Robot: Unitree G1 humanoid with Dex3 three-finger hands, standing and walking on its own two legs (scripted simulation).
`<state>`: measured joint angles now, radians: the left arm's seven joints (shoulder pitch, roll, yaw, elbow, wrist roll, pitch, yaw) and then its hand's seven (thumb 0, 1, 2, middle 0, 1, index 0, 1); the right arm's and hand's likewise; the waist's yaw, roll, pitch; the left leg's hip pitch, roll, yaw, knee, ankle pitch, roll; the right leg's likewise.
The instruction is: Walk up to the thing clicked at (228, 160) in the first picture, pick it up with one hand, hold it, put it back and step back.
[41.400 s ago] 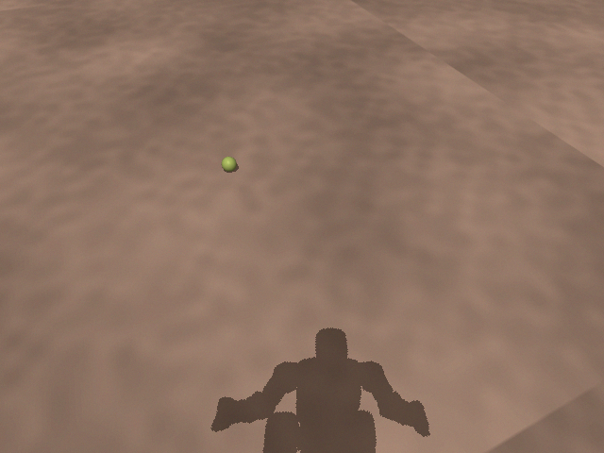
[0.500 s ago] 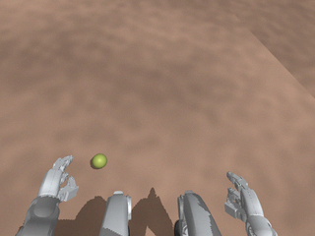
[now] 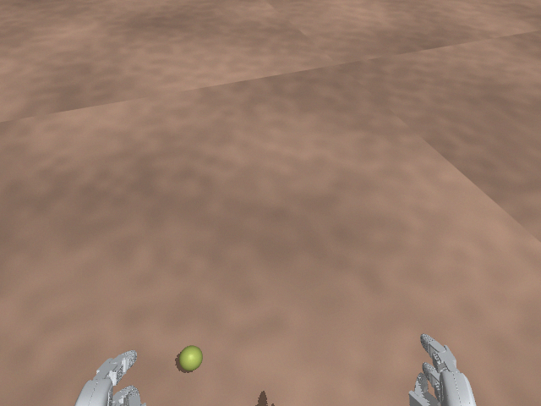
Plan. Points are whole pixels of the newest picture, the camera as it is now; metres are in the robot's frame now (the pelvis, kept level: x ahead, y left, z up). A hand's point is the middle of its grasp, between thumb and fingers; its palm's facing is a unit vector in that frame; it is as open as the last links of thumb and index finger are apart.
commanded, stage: home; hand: left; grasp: from above
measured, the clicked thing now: (191, 358) +0.45 +0.25 -0.67
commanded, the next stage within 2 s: stand in 1.94 s
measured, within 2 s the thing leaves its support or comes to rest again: neither
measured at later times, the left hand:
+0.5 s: hand out of the picture +0.16 +0.18 -0.04, palm faces +0.05 -0.98 -0.19, open 7.4 cm
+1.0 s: hand out of the picture +0.16 +0.18 -0.04, palm faces +0.05 -0.98 -0.19, open 7.4 cm
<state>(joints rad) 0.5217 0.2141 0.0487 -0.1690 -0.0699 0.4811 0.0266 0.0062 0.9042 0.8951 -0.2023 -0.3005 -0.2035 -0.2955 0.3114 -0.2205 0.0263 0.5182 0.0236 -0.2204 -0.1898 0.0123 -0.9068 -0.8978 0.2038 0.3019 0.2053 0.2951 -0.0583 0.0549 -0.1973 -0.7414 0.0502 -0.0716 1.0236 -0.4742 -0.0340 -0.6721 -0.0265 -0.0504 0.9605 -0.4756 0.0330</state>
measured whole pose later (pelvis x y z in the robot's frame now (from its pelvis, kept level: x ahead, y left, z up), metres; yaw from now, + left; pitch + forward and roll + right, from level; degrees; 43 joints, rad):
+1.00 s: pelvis +0.00 +0.00 +0.00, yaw +0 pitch +9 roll -2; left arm 0.50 0.22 0.04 -0.13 -0.05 0.46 0.01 0.01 0.91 0.89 -0.20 -0.30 -0.20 -0.29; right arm 0.29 -0.22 0.03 0.55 0.01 -0.26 -0.18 0.01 -0.90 -0.90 0.21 0.30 0.21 0.30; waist -0.04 0.04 -0.16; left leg -0.71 0.05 -0.07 1.02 -0.47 -0.03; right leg -0.65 -0.03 -0.05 0.96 -0.47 0.03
